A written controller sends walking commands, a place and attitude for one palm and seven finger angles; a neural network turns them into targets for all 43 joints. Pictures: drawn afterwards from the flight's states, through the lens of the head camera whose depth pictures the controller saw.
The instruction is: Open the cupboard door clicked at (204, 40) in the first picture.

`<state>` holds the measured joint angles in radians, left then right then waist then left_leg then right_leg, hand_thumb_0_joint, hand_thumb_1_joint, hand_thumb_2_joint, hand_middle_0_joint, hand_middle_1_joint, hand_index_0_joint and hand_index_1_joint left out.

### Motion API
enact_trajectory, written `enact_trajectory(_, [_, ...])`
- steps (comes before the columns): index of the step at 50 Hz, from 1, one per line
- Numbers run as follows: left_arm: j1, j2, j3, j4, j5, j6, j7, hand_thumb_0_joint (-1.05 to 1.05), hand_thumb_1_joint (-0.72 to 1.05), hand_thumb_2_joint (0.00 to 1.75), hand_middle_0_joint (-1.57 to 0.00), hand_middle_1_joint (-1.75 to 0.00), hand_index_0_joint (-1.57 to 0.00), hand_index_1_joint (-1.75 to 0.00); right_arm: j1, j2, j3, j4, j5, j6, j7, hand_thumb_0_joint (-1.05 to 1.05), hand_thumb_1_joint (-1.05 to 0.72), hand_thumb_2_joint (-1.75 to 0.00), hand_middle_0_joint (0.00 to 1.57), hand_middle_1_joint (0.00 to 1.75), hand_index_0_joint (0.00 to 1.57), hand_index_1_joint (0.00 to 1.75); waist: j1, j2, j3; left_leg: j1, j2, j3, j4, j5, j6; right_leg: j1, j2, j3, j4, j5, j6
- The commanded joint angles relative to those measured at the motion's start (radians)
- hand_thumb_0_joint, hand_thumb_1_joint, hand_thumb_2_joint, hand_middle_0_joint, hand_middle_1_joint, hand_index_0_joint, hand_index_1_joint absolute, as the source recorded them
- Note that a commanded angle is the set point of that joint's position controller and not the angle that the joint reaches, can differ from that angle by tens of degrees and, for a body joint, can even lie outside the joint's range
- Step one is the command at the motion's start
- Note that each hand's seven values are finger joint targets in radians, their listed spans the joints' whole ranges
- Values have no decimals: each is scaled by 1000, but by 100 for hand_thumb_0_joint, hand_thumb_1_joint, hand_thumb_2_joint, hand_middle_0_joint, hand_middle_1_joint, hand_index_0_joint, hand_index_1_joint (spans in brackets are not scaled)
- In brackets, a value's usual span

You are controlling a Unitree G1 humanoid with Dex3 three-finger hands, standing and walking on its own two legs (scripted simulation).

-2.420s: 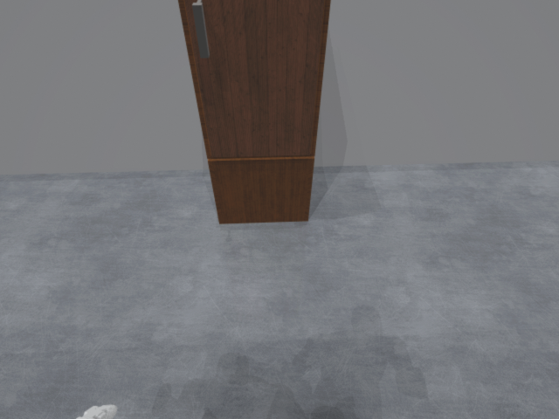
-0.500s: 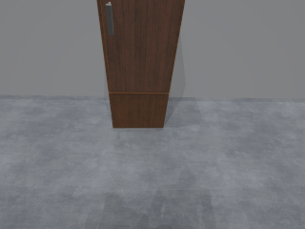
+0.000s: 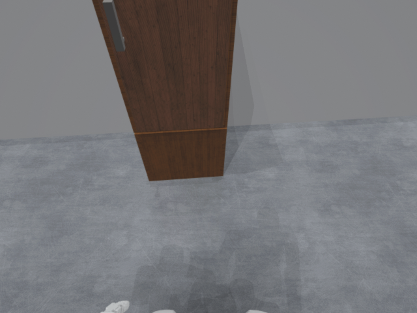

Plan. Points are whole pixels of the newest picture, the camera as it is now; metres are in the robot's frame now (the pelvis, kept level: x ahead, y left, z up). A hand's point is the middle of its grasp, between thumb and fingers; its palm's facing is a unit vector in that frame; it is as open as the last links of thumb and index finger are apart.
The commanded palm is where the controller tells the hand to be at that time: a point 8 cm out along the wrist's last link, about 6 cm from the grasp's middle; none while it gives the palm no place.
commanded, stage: take the last steps up to it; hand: left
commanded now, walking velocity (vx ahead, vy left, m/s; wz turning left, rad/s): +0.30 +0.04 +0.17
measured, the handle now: (116, 23) +0.86 +0.28 +0.15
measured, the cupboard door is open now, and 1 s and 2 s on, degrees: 0 0 0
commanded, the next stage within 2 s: come to a stop and stand still in 0.82 s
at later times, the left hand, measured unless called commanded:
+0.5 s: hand out of the picture +0.09 +0.23 -0.16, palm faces +0.10 -0.98 -0.15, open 7.4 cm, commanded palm none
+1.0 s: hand (140, 237) +0.32 +0.18 -0.15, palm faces +0.11 -0.97 -0.22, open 7.1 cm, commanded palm none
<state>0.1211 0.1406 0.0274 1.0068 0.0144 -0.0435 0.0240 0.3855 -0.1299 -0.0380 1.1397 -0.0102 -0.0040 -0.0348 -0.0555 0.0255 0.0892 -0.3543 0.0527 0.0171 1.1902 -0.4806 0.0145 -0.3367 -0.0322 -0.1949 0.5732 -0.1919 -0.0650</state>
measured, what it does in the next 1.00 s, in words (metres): walks ahead: left foot, then right foot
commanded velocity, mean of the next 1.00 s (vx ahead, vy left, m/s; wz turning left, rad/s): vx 0.20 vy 0.01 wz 0.03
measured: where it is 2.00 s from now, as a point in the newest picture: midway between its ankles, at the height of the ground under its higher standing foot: outside the picture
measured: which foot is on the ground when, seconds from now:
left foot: up 0.00-0.20, down 0.22-0.76, up 0.78-1.00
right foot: down 0.00-0.22, up 0.24-0.72, down 0.74-1.00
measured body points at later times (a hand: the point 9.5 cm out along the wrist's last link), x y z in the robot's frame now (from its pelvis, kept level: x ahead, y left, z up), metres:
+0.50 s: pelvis +0.11 +0.05 +0.02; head +0.12 +0.07 +0.47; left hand +0.09 +0.28 -0.14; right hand +0.05 -0.16 -0.12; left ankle +0.05 +0.12 -0.72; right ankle +0.15 -0.10 -0.64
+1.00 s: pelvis +0.29 +0.00 +0.02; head +0.30 -0.02 +0.47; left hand +0.31 +0.23 -0.13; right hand +0.33 -0.23 -0.15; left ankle +0.30 +0.14 -0.66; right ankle +0.30 -0.09 -0.72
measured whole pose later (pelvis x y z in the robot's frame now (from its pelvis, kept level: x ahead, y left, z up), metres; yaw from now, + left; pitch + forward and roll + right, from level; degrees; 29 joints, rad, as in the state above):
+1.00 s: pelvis +0.29 +0.00 +0.02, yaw +4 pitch -1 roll +0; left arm 0.25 0.14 0.04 1.06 0.02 -0.07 0.03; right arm 0.24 -0.18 -0.06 1.06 -0.02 -0.02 -0.02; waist -0.02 0.04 0.02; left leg -0.49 0.10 0.05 0.99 -0.31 -0.01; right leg -0.20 -0.02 -0.18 0.44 -0.23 -0.06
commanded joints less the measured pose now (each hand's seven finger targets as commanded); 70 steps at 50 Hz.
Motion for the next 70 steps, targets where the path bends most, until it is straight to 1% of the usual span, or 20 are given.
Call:
enact_trajectory(1, [66,126,25,-31,10,10,12,0,90,90,-20,-30,-20,-30,163,9,2,-20,-9,21,15,0,-90,-90,20,30,20,30,-2,-134,-52,72,52,23,-146,87,-22,-141,-263,163,-361,-35,-74])
enact_trajectory(9, [113,165,52,-19,12,28,-4,0,90,90,-20,-30,-20,-30,107,-26,-10,-65,-18,-7,34,0,-90,-90,20,30,20,30,3,-94,-27,234,14,136,-608,124,-27,-180,-228,166,-293,-480,-39])
enact_trajectory(10, [108,136,45,-29,6,36,-10,0,90,90,-20,-30,-20,-30,146,-61,-14,-52,-19,-13,30,0,-90,-90,20,30,20,30,-9,35,0,254,40,53,-731,33,-16,-229,-159,113,-172,-488,-6])
enact_trajectory(11, [110,77,35,-49,1,39,-18,0,90,90,-20,-30,-20,-30,193,-139,-32,-51,-29,-23,25,0,-90,-90,20,30,20,30,-26,291,31,241,217,-257,-955,-223,48,-315,-47,26,88,-431,49])
enact_trajectory(12, [44,68,34,-89,6,33,-22,0,90,90,-20,-30,-20,-30,197,-192,-40,-66,-32,-28,15,0,-90,-90,20,30,20,30,-39,346,127,177,357,-482,-1130,-331,139,-398,3,39,302,-357,63])
enact_trajectory(13, [27,94,44,-90,18,29,-28,0,90,90,-20,-30,-20,-30,132,-190,-34,-82,-27,-28,11,0,-90,-90,20,30,20,30,-12,248,139,131,363,-481,-1140,-302,171,-387,-49,132,424,-282,45])
enact_trajectory(19, [159,71,40,8,16,20,-45,0,90,90,-20,-30,-20,-30,87,-117,-8,-75,-5,-78,-2,0,-90,-90,20,30,20,30,48,34,-18,323,193,-98,-1018,380,102,-350,-69,148,542,-9,82])
enact_trajectory(30, [-18,40,28,-30,7,18,-44,0,90,90,-20,-30,-20,-30,210,-93,-14,24,-17,-74,-8,0,-90,-90,20,30,20,30,-12,109,70,388,236,-29,-975,597,152,-325,-77,89,187,-51,74])
enact_trajectory(33, [18,40,33,-17,4,9,-42,0,90,90,-20,-30,-20,-30,173,-109,-19,26,-21,-69,-8,0,-90,-90,20,30,20,30,13,124,61,332,238,-8,-911,649,138,-169,-41,66,80,-63,44])
enact_trajectory(35, [178,69,42,29,9,-2,-40,0,90,90,-20,-30,-20,-30,144,-119,-19,24,-14,-66,-6,0,-90,-90,20,30,20,30,92,63,-15,286,195,36,-733,765,107,62,11,30,-20,0,26])
enact_trajectory(36, [319,114,55,70,15,-14,-34,0,90,90,-20,-30,-20,-30,128,-117,-21,16,-5,-68,0,0,-90,-90,20,30,20,30,153,-8,-92,190,151,71,-552,711,74,278,-15,74,-63,59,10])
enact_trajectory(38, [513,273,84,115,5,-28,-14,0,90,90,-20,-30,-20,-30,161,-53,-8,-36,9,-69,11,0,-90,-90,20,30,20,30,167,-327,-282,-166,-56,79,25,-94,9,566,-432,656,-240,255,-152])
enact_trajectory(41, [280,160,58,55,-2,-19,-1,0,90,90,-20,-30,-20,-30,15,-42,-18,-51,-1,-48,17,0,-90,-90,20,30,20,30,113,-111,-33,-214,61,-25,137,71,21,196,-368,495,-333,43,-136])
enact_trajectory(45, [206,79,28,38,11,-37,3,0,90,90,-20,-30,-20,-30,65,1,-13,-37,-14,-14,26,0,-90,-90,20,30,20,30,23,-98,-13,-106,78,8,-45,174,-17,32,-265,204,-345,263,-78])
enact_trajectory(53, [213,146,32,23,9,13,18,0,90,90,-20,-30,-20,-30,-117,-49,-2,-115,4,11,15,0,-90,-90,20,30,20,30,66,-171,-77,-14,8,57,-495,215,-54,175,-228,157,-182,681,-83])
enact_trajectory(57, [211,147,41,7,3,45,25,0,90,90,-20,-30,-20,-30,-101,-112,-23,-130,-3,14,10,0,-90,-90,20,30,20,30,41,-97,-80,194,43,29,-708,627,-30,81,-170,144,-38,434,-14])
enact_trajectory(59, [269,86,25,-12,-5,57,33,0,90,90,-20,-30,-20,-30,-65,-209,-38,-142,-2,8,4,0,-90,-90,20,30,20,30,44,196,-138,317,314,-198,-757,1241,126,-25,-25,73,176,-235,81])
enact_trajectory(60, [275,90,26,-12,-7,61,36,0,90,90,-20,-30,-20,-30,-83,-218,-37,-149,-3,12,-4,0,-90,-90,20,30,20,30,45,203,-143,245,352,-213,-815,1202,194,-4,4,129,362,-472,88])
enact_trajectory(63, [240,111,47,-3,0,80,29,0,90,90,-20,-30,-20,-30,-207,-182,-30,-190,-9,19,-16,0,-90,-90,20,30,20,30,59,177,-121,135,295,-171,-849,836,196,-54,-6,224,561,-383,80])
enact_trajectory(70, [228,87,48,-26,6,95,7,0,90,90,-20,-30,-20,-30,-210,-185,-46,-194,-12,19,-9,0,-90,-90,20,30,20,30,43,110,-187,174,258,-172,-912,387,169,-60,-9,192,420,-313,95])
